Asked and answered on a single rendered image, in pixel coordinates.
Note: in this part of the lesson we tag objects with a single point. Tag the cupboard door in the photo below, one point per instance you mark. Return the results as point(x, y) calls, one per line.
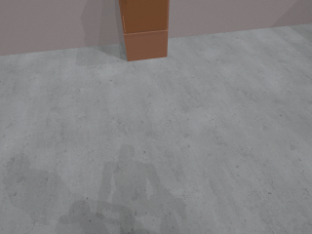
point(144, 15)

